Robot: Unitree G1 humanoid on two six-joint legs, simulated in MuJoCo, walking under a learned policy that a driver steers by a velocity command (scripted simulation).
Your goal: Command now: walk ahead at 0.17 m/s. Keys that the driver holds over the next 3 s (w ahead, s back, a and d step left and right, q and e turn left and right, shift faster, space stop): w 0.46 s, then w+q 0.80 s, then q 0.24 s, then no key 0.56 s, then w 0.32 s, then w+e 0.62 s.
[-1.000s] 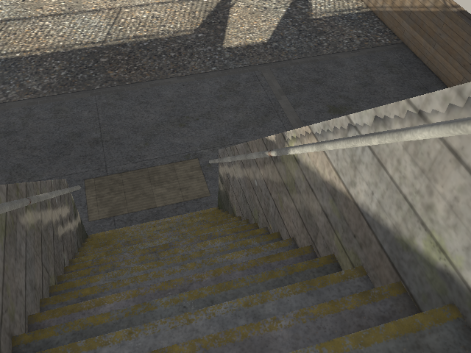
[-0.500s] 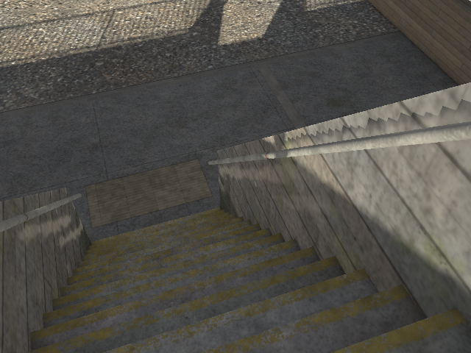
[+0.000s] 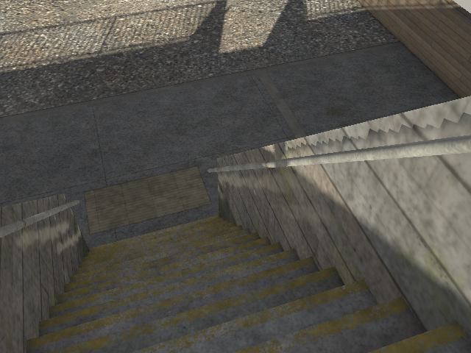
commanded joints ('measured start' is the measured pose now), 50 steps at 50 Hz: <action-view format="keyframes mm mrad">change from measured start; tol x32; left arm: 1 89 81 14 -11 -7 -5 8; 50 57 178 42 -329 -4 -156 6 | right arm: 1 68 -107 -24 -14 8 -4 -12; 16 394 -160 -48 -36 9 -84 33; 50 -133 -64 -77 -325 3 12 117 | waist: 1 2 9 96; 16 -144 257 -18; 26 144 -357 -54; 50 89 -59 110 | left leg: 1 -17 -26 4 -38 -270 73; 8 -130 -36 -20 93 -186 113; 16 323 300 -475 26 663 372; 23 -249 126 -109 69 261 174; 26 -471 -186 -146 857 -340 61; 29 -549 -61 -189 1077 -154 84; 47 -878 28 -221 622 388 101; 50 -355 -18 -7 304 849 41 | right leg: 1 -168 28 -28 -31 -225 -44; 14 -347 45 -44 410 320 -62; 17 -738 -8 68 986 -314 -10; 24 131 63 -122 325 156 -45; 27 -24 -384 588 -46 124 -322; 41 -127 -356 74 211 456 -246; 47 -23 -402 92 420 50 -134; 50 -470 -284 -208 487 -218 -65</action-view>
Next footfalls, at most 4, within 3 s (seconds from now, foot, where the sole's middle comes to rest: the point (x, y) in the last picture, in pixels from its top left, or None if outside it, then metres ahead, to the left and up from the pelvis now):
0.48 right None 0.16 -0.15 -0.78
1.16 left None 0.29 0.19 -1.02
1.86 right None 0.57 0.09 -1.26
2.20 left None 0.35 0.21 -1.01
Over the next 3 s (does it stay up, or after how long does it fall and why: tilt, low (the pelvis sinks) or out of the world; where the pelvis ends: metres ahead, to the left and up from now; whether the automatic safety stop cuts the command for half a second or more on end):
stays up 0.45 0.12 -0.49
